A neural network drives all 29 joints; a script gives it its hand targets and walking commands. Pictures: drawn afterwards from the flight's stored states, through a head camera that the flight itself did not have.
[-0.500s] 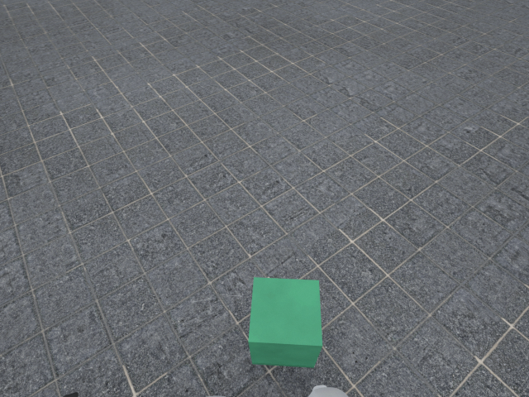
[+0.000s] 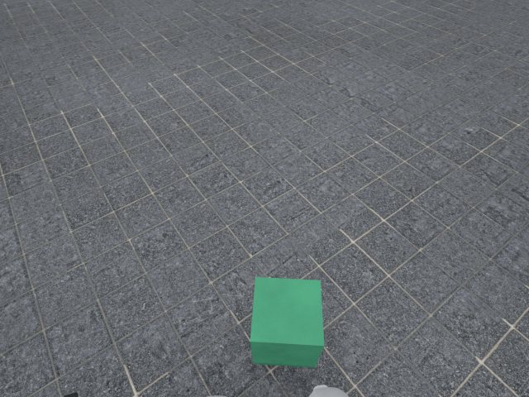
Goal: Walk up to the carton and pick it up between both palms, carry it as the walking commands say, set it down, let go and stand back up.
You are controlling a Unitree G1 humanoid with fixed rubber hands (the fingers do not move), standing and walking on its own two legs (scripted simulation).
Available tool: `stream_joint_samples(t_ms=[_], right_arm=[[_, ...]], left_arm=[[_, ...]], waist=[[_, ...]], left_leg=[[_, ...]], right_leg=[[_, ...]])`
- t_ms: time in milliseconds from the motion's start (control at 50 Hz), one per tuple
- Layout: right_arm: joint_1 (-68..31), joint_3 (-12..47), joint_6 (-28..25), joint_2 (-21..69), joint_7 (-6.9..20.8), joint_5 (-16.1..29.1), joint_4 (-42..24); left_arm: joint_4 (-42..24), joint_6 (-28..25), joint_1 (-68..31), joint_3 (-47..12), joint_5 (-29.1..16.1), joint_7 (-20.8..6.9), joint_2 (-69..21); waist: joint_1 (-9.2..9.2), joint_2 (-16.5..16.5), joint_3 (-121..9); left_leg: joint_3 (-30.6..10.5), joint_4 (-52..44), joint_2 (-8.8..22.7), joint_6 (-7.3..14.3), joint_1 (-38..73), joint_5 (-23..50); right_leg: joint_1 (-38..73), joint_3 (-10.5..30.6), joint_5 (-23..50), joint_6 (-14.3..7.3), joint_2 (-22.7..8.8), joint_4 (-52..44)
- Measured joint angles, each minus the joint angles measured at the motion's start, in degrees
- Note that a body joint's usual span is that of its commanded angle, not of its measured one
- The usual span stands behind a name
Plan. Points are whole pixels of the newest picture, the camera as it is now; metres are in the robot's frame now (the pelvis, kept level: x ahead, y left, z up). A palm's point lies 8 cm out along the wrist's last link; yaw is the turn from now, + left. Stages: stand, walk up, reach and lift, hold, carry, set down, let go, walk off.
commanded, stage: walk up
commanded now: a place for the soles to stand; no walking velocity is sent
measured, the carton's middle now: (285, 323) +0.44 -0.04 -0.61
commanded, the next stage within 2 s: reach and lift in 1.70 s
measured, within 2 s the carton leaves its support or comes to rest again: neither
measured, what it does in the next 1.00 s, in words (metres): stands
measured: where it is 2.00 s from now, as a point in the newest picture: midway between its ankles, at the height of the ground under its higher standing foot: outside the picture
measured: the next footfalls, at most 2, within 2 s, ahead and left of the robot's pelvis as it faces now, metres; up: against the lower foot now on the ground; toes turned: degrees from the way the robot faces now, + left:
none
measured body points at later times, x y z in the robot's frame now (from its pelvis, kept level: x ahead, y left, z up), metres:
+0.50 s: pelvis +0.00 +0.00 +0.00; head +0.01 -0.01 +0.45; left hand +0.09 +0.33 -0.10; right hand +0.08 -0.33 -0.12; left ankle +0.00 +0.12 -0.70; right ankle +0.06 -0.14 -0.70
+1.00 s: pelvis -0.01 -0.01 +0.00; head +0.01 -0.02 +0.45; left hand +0.08 +0.33 -0.10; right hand +0.07 -0.34 -0.11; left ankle +0.00 +0.12 -0.70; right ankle +0.06 -0.14 -0.70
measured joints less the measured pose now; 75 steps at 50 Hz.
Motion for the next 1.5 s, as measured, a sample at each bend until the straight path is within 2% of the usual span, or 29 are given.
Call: stream_joint_samples(t_ms=[620,780,960,1040,1240,1280,1340,1500], right_arm=[[0.00,0.00,0.06,0.00,0.00,0.00,0.23],[-0.36,0.00,0.75,0.00,-0.11,0.00,-2.06],[-0.35,0.00,0.76,0.00,-0.11,0.00,-1.12],[-0.73,0.00,1.07,0.00,-0.11,0.00,-1.92],[-0.73,0.00,1.08,0.00,-0.10,0.00,-0.03],[-0.73,0.00,1.08,0.00,-0.10,0.00,-0.19],[-1.00,0.00,1.08,0.00,-0.10,0.00,-1.13],[-1.06,0.00,1.15,0.00,-0.10,0.00,-0.40]], left_arm=[[0.08,0.14,-0.17,0.00,0.00,0.00,0.00],[-0.08,-0.22,-0.23,-0.02,0.00,0.06,0.00],[-0.13,0.68,-0.12,-0.02,0.00,0.09,0.01],[-0.12,0.14,0.48,-0.02,0.00,0.09,-0.31],[-0.12,0.85,-0.49,-0.02,0.00,0.09,-0.32],[-0.12,0.67,-0.42,0.00,0.00,0.09,-0.32],[-0.12,0.24,-0.20,0.00,0.00,0.09,-0.40],[-0.17,0.73,-1.19,0.00,0.00,0.09,-0.41]], waist=[[0.00,0.02,0.16],[0.00,0.06,1.07],[0.00,-0.22,1.12],[0.00,-0.34,1.40],[0.00,-0.03,2.07],[0.00,-0.40,2.10],[0.00,-0.39,2.25],[0.00,-0.25,2.52]], left_leg=[[0.00,-0.04,0.11,0.00,0.21,-0.14],[0.02,-0.04,0.03,0.00,0.25,0.07],[0.04,-0.07,0.26,0.00,0.32,0.51],[0.05,-0.08,0.37,-0.01,0.36,0.29],[0.04,-0.35,0.22,-0.01,0.41,0.74],[0.07,-0.34,0.22,-0.03,0.47,0.65],[0.07,-0.35,0.46,-0.04,0.48,0.61],[0.07,-0.38,-0.25,-0.04,0.44,0.73]], right_leg=[[0.10,0.12,-0.10,-0.08,0.21,0.00],[0.10,0.23,0.36,0.01,0.22,0.00],[0.10,0.08,0.22,-0.80,0.38,-0.01],[0.10,0.10,1.09,-0.06,0.47,-0.17],[0.08,0.19,-0.81,-0.67,0.45,-0.03],[0.08,0.09,1.41,-0.89,0.36,-0.25],[0.08,0.08,1.13,-0.01,0.55,-0.26],[0.09,0.31,0.95,-0.33,0.05,-0.26]])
